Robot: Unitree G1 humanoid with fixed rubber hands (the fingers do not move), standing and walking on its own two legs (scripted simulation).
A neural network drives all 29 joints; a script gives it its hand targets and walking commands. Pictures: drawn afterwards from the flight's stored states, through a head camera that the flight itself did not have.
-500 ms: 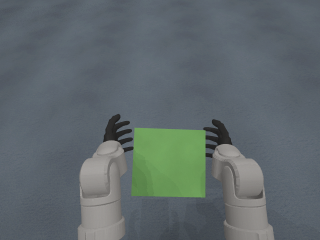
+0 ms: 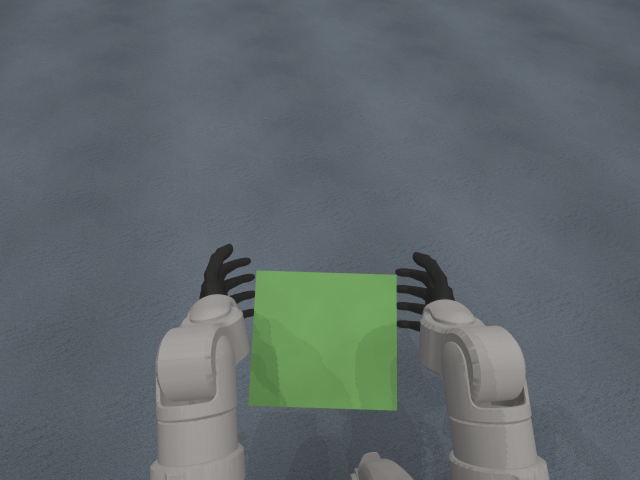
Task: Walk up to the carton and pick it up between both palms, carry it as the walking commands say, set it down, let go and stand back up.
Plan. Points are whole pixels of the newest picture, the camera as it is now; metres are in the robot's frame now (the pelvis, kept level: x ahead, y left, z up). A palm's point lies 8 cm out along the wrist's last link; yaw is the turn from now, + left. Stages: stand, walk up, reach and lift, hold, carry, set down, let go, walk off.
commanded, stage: carry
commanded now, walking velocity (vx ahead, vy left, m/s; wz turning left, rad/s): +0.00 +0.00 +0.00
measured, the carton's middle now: (323, 333) +0.34 +0.01 -0.03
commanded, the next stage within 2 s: none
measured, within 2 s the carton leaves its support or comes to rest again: neither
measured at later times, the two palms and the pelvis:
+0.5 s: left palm (180, 363) +0.23 +0.15 +0.13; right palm (448, 392) +0.20 -0.09 +0.12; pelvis -0.07 +0.04 +0.00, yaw -3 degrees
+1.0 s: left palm (207, 364) +0.24 +0.13 +0.10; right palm (450, 400) +0.21 -0.11 +0.08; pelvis -0.07 +0.04 +0.00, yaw -5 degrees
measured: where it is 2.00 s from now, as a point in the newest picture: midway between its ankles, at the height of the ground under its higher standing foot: outside the picture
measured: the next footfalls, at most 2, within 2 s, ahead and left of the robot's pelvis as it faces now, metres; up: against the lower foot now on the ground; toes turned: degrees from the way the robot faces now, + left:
right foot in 0.14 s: +0.07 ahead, -0.09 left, +0.00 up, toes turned -2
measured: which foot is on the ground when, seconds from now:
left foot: down 0.00-1.00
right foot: up 0.00-0.12, down 0.14-1.00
